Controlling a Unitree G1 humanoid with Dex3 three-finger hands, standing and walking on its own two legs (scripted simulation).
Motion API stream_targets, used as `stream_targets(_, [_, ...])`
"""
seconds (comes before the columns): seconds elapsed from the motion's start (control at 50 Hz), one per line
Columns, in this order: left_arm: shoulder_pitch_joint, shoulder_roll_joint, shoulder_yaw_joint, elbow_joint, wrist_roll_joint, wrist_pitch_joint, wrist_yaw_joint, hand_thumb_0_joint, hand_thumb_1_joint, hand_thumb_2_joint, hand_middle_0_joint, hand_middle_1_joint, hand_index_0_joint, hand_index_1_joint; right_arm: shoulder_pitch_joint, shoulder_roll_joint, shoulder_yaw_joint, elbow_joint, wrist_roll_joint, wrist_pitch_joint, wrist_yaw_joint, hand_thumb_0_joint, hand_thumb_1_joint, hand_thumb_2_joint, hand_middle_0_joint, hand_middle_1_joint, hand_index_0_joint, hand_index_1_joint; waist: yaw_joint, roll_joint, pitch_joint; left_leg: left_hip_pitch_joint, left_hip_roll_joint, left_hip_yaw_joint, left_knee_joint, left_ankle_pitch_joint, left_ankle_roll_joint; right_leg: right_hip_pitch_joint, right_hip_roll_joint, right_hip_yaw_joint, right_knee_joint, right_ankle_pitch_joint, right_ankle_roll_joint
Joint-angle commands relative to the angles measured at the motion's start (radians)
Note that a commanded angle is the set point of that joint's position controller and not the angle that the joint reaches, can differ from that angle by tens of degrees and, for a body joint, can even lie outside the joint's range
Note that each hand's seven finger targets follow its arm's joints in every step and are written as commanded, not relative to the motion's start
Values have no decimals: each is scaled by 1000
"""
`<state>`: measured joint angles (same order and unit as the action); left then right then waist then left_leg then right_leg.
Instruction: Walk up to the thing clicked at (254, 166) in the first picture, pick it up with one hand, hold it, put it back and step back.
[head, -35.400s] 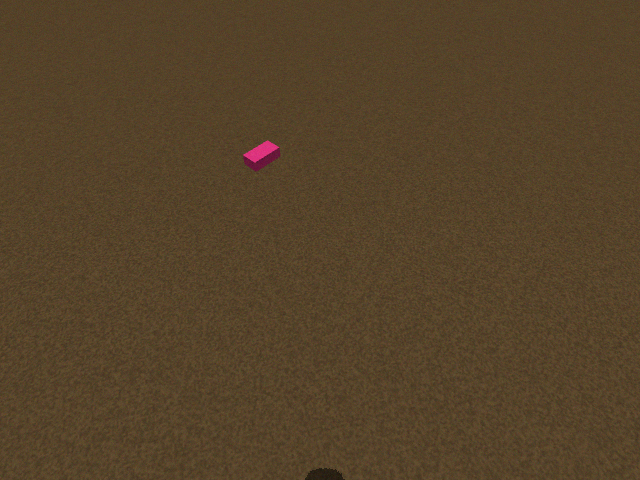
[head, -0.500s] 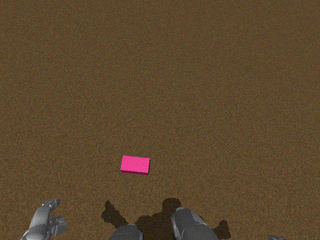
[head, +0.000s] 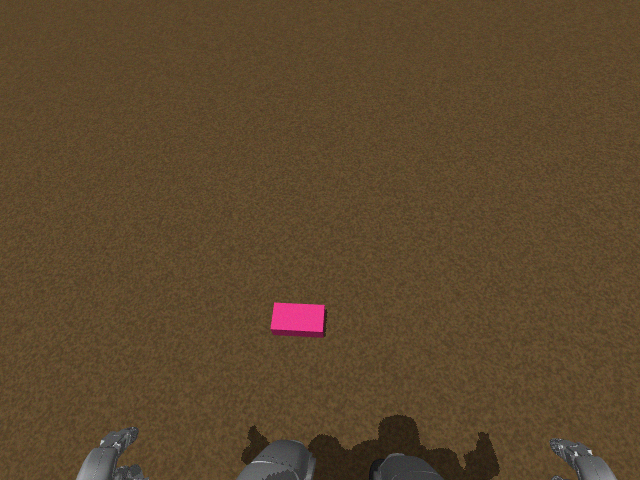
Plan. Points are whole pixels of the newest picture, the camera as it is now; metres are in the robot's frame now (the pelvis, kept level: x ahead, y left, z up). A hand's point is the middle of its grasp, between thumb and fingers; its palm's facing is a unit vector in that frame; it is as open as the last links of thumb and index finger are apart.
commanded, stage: step back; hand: left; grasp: from above
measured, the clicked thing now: (298, 320) +0.57 +0.14 -0.74
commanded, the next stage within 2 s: none
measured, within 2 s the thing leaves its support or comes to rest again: neither
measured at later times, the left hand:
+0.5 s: hand out of the picture -0.08 +0.29 -0.17, palm faces -0.04 -0.92 -0.38, open 7.4 cm
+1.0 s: hand out of the picture -0.17 +0.26 -0.15, palm faces +0.03 -0.93 -0.38, open 7.4 cm
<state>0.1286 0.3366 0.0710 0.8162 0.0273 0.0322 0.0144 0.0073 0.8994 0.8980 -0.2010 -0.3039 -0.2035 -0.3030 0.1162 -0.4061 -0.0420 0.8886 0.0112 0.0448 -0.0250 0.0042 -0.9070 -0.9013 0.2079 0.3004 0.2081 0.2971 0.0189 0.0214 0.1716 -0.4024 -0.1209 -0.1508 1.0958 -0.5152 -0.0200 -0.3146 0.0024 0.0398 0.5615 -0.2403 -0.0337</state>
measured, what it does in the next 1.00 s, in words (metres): walks backwards: left foot, then right foot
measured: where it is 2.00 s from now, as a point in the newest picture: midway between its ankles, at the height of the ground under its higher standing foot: outside the picture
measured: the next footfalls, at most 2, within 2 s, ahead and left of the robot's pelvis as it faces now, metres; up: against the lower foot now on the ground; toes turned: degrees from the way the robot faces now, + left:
left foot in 0.14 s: -0.02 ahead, +0.13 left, +0.00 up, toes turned +0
right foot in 0.56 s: -0.19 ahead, -0.13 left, +0.00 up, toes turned -1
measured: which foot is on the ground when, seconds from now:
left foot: up 0.00-0.12, down 0.14-0.60, up 0.62-0.88, down 0.90-1.00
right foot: down 0.00-0.16, up 0.18-0.54, down 0.56-0.92, up 0.94-1.00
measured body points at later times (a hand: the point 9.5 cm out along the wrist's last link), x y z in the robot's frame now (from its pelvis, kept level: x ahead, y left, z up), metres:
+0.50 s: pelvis -0.15 +0.01 -0.01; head -0.08 +0.03 +0.43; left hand -0.08 +0.33 -0.14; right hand -0.02 -0.30 -0.11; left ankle -0.06 +0.13 -0.73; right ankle -0.22 -0.14 -0.70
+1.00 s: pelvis -0.32 -0.01 -0.01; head -0.26 +0.01 +0.43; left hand -0.17 +0.30 -0.13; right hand -0.25 -0.32 -0.13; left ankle -0.32 +0.10 -0.74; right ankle -0.27 -0.13 -0.70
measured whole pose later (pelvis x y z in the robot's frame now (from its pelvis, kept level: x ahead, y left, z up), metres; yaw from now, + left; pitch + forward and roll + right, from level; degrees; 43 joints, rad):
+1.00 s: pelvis -0.32 -0.01 -0.01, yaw +3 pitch -3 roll +1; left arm 0.06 0.39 0.08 0.76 0.02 0.08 0.02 0.01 0.90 0.90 -0.20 -0.30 -0.20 -0.30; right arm 0.21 -0.34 -0.04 0.89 -0.03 0.03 -0.01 0.01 -0.91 -0.90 0.21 0.30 0.21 0.30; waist -0.02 -0.06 0.20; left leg -0.27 -0.05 -0.02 0.65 -0.33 0.03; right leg -0.47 0.02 0.07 0.96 -0.50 -0.01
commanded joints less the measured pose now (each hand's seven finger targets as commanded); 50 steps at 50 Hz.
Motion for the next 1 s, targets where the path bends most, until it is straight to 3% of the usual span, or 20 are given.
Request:
stream_targets(0.0, [47, 239, 68, -94, 4, -14, 24, 0, 900, 900, -200, -300, -200, -300, 37, -139, -36, -78, -10, -34, -17, 0, -900, -900, 200, 300, 200, 300, 35, -189, -267, -85, 53, 65, -221, -27, -20, 386, -222, 183, -40, 621, -191])
stream_targets(0.1, [-27, 271, 63, -128, -10, 12, 10, 0, 900, 900, -200, -300, -200, -300, 144, -139, -59, -39, -34, -42, -4, 0, -900, -900, 200, 300, 200, 300, -41, -185, -274, 207, 90, 150, -695, 337, 28, 172, -176, 148, 54, 371, -104])
stream_targets(0.12, [-20, 240, 52, -132, -13, 17, 5, 0, 900, 900, -200, -300, -200, -300, 129, -182, -74, -42, -47, -44, -3, 0, -900, -900, 200, 300, 200, 300, -34, -99, -262, 266, 164, 28, -703, 383, 57, 47, -121, 143, 89, 202, -57])
stream_targets(0.14, [-14, 201, 45, -142, -17, 15, 5, 0, 900, 900, -200, -300, -200, -300, 109, -272, -92, -56, -59, -45, 0, 0, -900, -900, 200, 300, 200, 300, -41, 129, -244, 310, 372, -241, -750, 488, 140, -135, 28, 85, 251, -91, -10])
stream_targets(0.16, [-58, 229, 65, -139, -16, 15, 17, 0, 900, 900, -200, -300, -200, -300, 61, -328, -97, -72, -57, -43, 8, 0, -900, -900, 200, 300, 200, 300, -60, 186, -205, 150, 497, -336, -777, 536, 271, -117, 105, 93, 449, -387, 11])
stream_targets(0.18, [-59, 244, 71, -126, -4, 17, 25, 0, 900, 900, -200, -300, -200, -300, 29, -338, -100, -85, -55, -46, 6, 0, -900, -900, 200, 300, 200, 300, -71, 204, -162, 20, 543, -393, -809, 501, 332, -81, 103, 149, 614, -418, 18])
stream_targets(0.26, [84, 237, 77, -57, -19, 20, 8, 0, 900, 900, -200, -300, -200, -300, -86, -198, -64, -119, -53, -55, -3, 0, -900, -900, 200, 300, 200, 300, 37, 101, -133, 120, 358, -84, -740, 566, 217, -170, 124, 170, 754, -243, 18])
stream_targets(0.38, [70, 214, 65, -76, -7, 5, 3, 0, 900, 900, -200, -300, -200, -300, 47, -202, -78, -113, -36, -52, -11, 0, -900, -900, 200, 300, 200, 300, -49, 118, -229, 401, 377, -60, -638, 686, 276, -179, 61, 107, 463, -280, 86])
stream_targets(0.46, [133, 209, 59, -49, -9, 0, -3, 0, 900, 900, -200, -300, -200, -300, 17, -242, -87, -132, -45, -33, -4, 0, -900, -900, 200, 300, 200, 300, -42, 197, -283, 350, 372, -51, -628, 583, 252, -16, 10, 14, 150, -249, 65])
stream_targets(0.54, [264, 248, 78, 34, 12, -8, -10, 0, 900, 900, -200, -300, -200, -300, -36, -223, -81, -149, -26, -9, 4, 0, -900, -900, 200, 300, 200, 300, 17, 101, -266, 57, 282, -1, -540, 343, 122, 209, -26, 46, -136, -33, -13])
stream_targets(0.56, [241, 323, 99, 6, 24, -10, -13, 0, 900, 900, -200, -300, -200, -300, -34, -171, -67, -167, -20, -10, 6, 0, -900, -900, 200, 300, 200, 300, 18, -136, -213, -128, 141, 58, -394, 122, 52, 189, -196, 334, -193, -117, -83])
stream_targets(0.58, [129, 423, 115, -41, 22, -2, -14, 0, 900, 900, -200, -300, -200, -300, -75, -161, -72, -174, -17, -9, -10, 0, -900, -900, 200, 300, 200, 300, 51, -319, -138, -91, 18, 79, -123, -70, 8, -91, -384, 502, -318, -220, -233])
stream_targets(0.6, [25, 435, 113, -82, 21, -7, -5, 0, 900, 900, -200, -300, -200, -300, -57, -204, -88, -158, -23, -7, -16, 0, -900, -900, 200, 300, 200, 300, 24, -329, -51, -27, 73, 0, 32, -64, 3, -269, -442, 563, -364, -222, -274])
stream_targets(0.66, [-101, 279, 80, -100, 15, -13, 2, 0, 900, 900, -200, -300, -200, -300, 73, -173, -71, -86, -9, -14, -5, 0, -900, -900, 200, 300, 200, 300, -69, -180, -76, -46, -16, -8, 102, 72, 20, -114, -195, 142, -200, 119, -141])
stream_targets(0.78, [36, 252, 80, -106, 21, -4, 22, 0, 900, 900, -200, -300, -200, -300, 70, -139, -45, -107, -23, -42, -16, 0, -900, -900, 200, 300, 200, 300, 25, -237, -194, -119, 59, 75, -219, -18, -7, 293, -229, 139, -47, 441, -163])
stream_targets(0.84, [30, 265, 73, -120, 3, 11, 22, 0, 900, 900, -200, -300, -200, -300, 136, -135, -51, -89, -35, -55, -13, 0, -900, -900, 200, 300, 200, 300, 5, -230, -267, 27, 102, 131, -605, 149, 25, 341, -225, 129, 99, 532, -130])
stream_targets(0.88, [7, 235, 55, -137, -6, 30, 11, 0, 900, 900, -200, -300, -200, -300, 175, -167, -73, -63, -44, -57, -14, 0, -900, -900, 200, 300, 200, 300, -6, -123, -270, 215, 138, 72, -739, 513, 46, 158, -151, 81, 191, 339, -56])
stream_targets(0.92, [8, 206, 49, -146, -20, 35, 15, 0, 900, 900, -200, -300, -200, -300, 84, -328, -99, -96, -55, -51, -7, 0, -900, -900, 200, 300, 200, 300, 8, 172, -226, 242, 465, -312, -724, 747, 236, -163, 69, 17, 458, -369, 12])
stream_targets(0.94, [-33, 239, 59, -147, -11, 35, 26, 0, 900, 900, -200, -300, -200, -300, 83, -374, -107, -109, -54, -55, -12, 0, -900, -900, 200, 300, 200, 300, -50, 220, -210, 99, 566, -422, -742, 724, 342, -106, 44, 121, 604, -445, 21])
stream_targets(0.98, [-47, 257, 72, -113, -15, 39, 16, 0, 900, 900, -200, -300, -200, -300, 27, -280, -83, -112, -56, -57, -20, 0, -900, -900, 200, 300, 200, 300, -26, 113, -172, 52, 459, -222, -720, 725, 303, -85, 72, 176, 729, -353, 14])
